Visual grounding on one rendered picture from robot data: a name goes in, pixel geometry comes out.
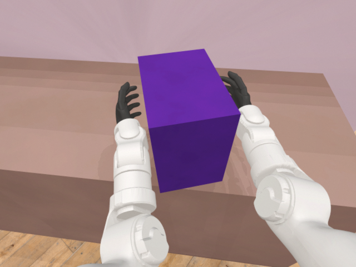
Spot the right robot forearm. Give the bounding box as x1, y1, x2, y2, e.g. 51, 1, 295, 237
236, 105, 314, 189

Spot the robot right upper arm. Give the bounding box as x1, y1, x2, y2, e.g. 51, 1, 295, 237
254, 173, 356, 267

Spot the left robot hand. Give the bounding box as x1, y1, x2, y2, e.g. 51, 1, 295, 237
116, 82, 141, 124

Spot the pedestal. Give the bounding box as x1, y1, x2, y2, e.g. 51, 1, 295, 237
0, 56, 356, 267

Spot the right robot hand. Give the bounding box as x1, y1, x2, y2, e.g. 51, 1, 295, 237
220, 71, 252, 109

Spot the robot left upper arm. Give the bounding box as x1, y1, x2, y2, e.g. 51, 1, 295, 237
77, 214, 169, 267

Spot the left robot forearm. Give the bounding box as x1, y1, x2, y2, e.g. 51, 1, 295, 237
103, 118, 156, 234

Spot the carton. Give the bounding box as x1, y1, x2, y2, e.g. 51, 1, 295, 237
138, 49, 241, 193

